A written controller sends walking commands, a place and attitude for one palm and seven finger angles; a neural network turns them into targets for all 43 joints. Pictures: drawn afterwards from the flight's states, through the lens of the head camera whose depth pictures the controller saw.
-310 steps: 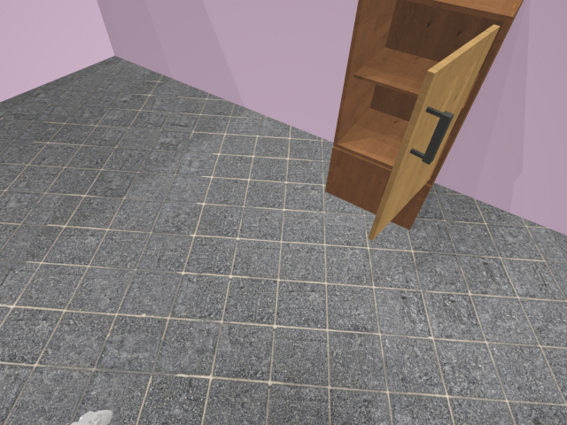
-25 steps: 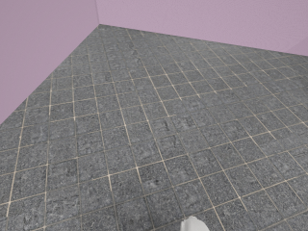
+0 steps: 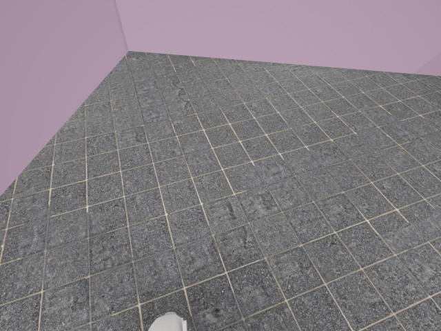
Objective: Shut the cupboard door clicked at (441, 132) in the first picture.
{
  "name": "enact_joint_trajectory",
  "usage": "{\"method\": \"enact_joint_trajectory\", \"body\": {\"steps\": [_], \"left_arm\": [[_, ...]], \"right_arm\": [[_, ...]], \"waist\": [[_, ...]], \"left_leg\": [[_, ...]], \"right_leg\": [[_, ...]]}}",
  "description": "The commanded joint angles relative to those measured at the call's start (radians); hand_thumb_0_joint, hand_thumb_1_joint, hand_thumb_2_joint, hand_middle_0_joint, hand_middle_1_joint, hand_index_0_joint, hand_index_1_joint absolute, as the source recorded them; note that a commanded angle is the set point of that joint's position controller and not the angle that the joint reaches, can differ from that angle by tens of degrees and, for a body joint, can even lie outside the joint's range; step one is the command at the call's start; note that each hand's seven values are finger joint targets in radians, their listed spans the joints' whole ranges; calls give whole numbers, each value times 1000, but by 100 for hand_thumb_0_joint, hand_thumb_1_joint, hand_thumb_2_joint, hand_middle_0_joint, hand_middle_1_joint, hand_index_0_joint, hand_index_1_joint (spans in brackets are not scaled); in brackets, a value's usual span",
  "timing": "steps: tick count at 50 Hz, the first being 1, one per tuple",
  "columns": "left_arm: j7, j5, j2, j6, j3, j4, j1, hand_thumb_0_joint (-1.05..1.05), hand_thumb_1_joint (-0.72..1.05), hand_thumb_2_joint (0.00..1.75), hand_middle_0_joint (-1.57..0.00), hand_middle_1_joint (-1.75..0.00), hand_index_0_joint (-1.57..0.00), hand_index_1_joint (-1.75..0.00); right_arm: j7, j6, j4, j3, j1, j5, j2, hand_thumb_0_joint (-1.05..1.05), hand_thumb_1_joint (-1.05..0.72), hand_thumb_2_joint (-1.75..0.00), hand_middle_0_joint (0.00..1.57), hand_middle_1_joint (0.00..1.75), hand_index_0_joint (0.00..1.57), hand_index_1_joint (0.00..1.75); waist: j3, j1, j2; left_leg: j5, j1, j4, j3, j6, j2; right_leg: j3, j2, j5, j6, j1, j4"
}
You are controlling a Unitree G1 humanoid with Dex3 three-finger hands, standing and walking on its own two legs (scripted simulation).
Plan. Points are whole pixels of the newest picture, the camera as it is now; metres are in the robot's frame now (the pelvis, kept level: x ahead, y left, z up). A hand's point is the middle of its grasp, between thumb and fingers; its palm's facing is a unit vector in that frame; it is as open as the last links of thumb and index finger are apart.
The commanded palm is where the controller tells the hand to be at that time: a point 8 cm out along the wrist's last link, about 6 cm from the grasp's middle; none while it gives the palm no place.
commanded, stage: walk to a spot facing it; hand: left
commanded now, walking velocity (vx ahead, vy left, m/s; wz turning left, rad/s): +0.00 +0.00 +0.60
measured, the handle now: out of the picture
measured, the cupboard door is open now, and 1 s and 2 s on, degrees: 81 81 81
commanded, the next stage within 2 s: none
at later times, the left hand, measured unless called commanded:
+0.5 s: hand out of the picture +0.16 +0.26 -0.17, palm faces +0.30 -0.93 -0.23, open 7.3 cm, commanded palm none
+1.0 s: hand out of the picture +0.07 +0.18 -0.16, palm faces +0.55 -0.80 -0.26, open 7.4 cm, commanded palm none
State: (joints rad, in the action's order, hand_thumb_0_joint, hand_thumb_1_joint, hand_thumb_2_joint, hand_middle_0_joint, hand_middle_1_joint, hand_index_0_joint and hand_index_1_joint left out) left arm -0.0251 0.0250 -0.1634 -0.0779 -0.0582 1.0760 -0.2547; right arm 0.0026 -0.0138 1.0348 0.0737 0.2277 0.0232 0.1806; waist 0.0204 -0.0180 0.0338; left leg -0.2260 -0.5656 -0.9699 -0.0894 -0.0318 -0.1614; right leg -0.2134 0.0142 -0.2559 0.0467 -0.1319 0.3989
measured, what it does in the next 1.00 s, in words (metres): walks ahead, turning left: left foot, then right foot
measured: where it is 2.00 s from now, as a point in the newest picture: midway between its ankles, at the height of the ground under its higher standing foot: outside the picture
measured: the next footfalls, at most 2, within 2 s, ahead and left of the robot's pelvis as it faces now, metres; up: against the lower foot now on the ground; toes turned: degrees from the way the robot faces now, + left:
left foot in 0.18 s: +0.20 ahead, +0.14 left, +0.00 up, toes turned +16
right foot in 0.68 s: +0.20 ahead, -0.11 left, +0.00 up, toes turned +18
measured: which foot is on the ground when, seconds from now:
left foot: up 0.00-0.16, down 0.18-0.68, up 0.70-1.00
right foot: down 0.00-0.18, up 0.20-0.66, down 0.68-1.00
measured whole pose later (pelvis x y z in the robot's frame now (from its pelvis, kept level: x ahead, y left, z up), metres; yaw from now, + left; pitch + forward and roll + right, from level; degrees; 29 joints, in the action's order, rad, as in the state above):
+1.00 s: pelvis +0.12 -0.02 +0.00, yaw +34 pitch +0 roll +2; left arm -0.02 0.03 -0.17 0.01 -0.03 0.89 -0.23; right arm 0.03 0.09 0.94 0.09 0.18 0.02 0.26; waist 0.10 -0.01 0.01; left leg -0.41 -0.45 -0.93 -0.04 -0.08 -0.06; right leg -0.23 0.16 -0.33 -0.02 -0.18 0.53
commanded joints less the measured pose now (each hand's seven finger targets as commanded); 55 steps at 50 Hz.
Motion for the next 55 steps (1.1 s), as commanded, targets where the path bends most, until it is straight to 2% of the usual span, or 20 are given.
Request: {"method": "enact_joint_trajectory", "body": {"steps": [1,5,8,9,10,11,13,16,20,26,32,33,34,35,38,40,48,53,54,55], "left_arm": [[3,-1,-95,-13,4,-16,-66,0,90,90,-20,-30,-20,-30],[-4,2,-144,7,-8,-19,-91,0,90,90,-20,-30,-20,-30],[-4,-9,-169,23,-21,-50,-84,0,90,90,-20,-30,-20,-30],[1,-28,-134,28,-22,-78,-108,0,90,90,-20,-30,-20,-30],[3,-30,-115,34,-7,-121,-83,0,90,90,-20,-30,-20,-30],[-5,-24,-136,47,-14,-134,-50,0,90,90,-20,-30,-20,-30],[-2,-13,-107,55,-21,-135,0,0,90,90,-20,-30,-20,-30],[8,-8,-93,81,-30,-123,-44,0,90,90,-20,-30,-20,-30],[4,-4,-101,105,-38,-152,-25,0,90,90,-20,-30,-20,-30],[1,-6,-105,103,-36,-234,89,0,90,90,-20,-30,-20,-30],[-7,-19,-133,84,-38,-243,-27,0,90,90,-20,-30,-20,-30],[-13,-8,-198,76,-50,-243,-60,0,90,90,-20,-30,-20,-30],[-18,9,-305,70,-66,-260,-46,0,90,90,-20,-30,-20,-30],[-22,-2,-304,79,-55,-281,15,0,90,90,-20,-30,-20,-30],[-16,-4,-198,70,-26,-304,160,0,90,90,-20,-30,-20,-30],[-14,-3,-177,64,-19,-293,121,0,90,90,-20,-30,-20,-30],[-10,4,-245,74,-34,-233,-42,0,90,90,-20,-30,-20,-30],[-3,0,-272,85,-50,-226,-28,0,90,90,-20,-30,-20,-30],[1,-9,-266,87,-50,-229,-17,0,90,90,-20,-30,-20,-30],[6,-17,-219,89,-44,-257,-13,0,90,90,-20,-30,-20,-30]], "right_arm": [[22,-4,-42,-22,21,-4,-22,0,-90,-90,20,30,20,30],[27,-4,-85,-20,-52,-4,27,0,-90,-90,20,30,20,30],[16,-6,-59,5,136,9,118,0,-90,-90,20,30,20,30],[5,-13,-58,27,217,15,222,0,-90,-90,20,30,20,30],[-4,-7,-48,30,253,-4,294,0,-90,-90,20,30,20,30],[-7,-1,-51,26,206,-12,267,0,-90,-90,20,30,20,30],[-18,-7,-98,20,75,-9,215,0,-90,-90,20,30,20,30],[-15,-6,-133,10,-28,-7,182,0,-90,-90,20,30,20,30],[-8,8,-149,21,-43,-4,187,0,-90,-90,20,30,20,30],[-4,25,-160,46,1,6,216,0,-90,-90,20,30,20,30],[3,42,-198,60,-50,-3,213,0,-90,-90,20,30,20,30],[9,46,-208,55,-44,-12,162,0,-90,-90,20,30,20,30],[11,45,-240,41,-47,-13,91,0,-90,-90,20,30,20,30],[8,46,-240,54,-66,-2,160,0,-90,-90,20,30,20,30],[24,73,-185,51,-18,5,143,0,-90,-90,20,30,20,30],[30,71,-182,44,-6,-1,127,0,-90,-90,20,30,20,30],[31,68,-213,14,-148,-8,117,0,-90,-90,20,30,20,30],[26,49,-210,13,-93,-10,144,0,-90,-90,20,30,20,30],[25,41,-193,24,-26,-6,180,0,-90,-90,20,30,20,30],[21,29,-184,51,47,-1,290,0,-90,-90,20,30,20,30]], "waist": [[75,7,-167],[58,25,-142],[-87,-65,-21],[-189,-84,231],[-238,-87,346],[-233,-65,177],[-140,-32,119],[-101,22,87],[-75,23,91],[-78,-18,105],[-143,40,118],[-148,57,-48],[-96,66,-370],[-71,51,-267],[30,-33,-177],[24,-26,-185],[-27,64,-249],[-80,39,-266],[-127,-4,-182],[-194,-46,83]], "left_leg": [[75,45,184,-21,-1,21],[36,87,278,-49,22,51],[317,400,435,-29,57,89],[759,619,469,262,163,-134],[1054,656,511,457,289,-298],[808,609,545,414,307,-290],[523,486,584,364,239,-202],[332,317,643,236,172,-97],[42,242,715,292,178,-71],[38,313,683,412,212,-73],[180,218,546,421,140,17],[6,59,407,338,69,101],[-297,-163,122,123,-24,256],[-342,-96,-77,160,-12,195],[-159,-65,-272,132,-29,140],[-128,-74,-249,100,-43,137],[-195,37,93,2,-51,123],[-88,255,402,-48,-12,149],[58,398,529,-22,4,143],[348,624,589,243,89,-64]], "right_leg": [[55,258,428,59,-41,-154],[35,304,600,35,70,-29],[-30,260,599,-35,9,365],[-57,124,123,-108,-223,627],[59,41,-435,-120,-337,876],[162,69,-397,-106,-364,932],[193,109,-258,-119,-444,914],[189,107,-131,-131,-351,826],[190,96,-95,-137,-339,727],[195,57,-171,-138,-342,508],[174,12,-18,-107,-14,36],[298,154,-42,-60,133,-117],[611,458,-15,56,159,-197],[554,528,92,106,-20,-172],[292,332,162,50,-120,-115],[193,298,351,34,-52,-67],[110,341,561,54,105,19],[43,349,545,7,68,160],[15,327,494,-33,2,292],[-13,228,156,-103,-245,522]]}}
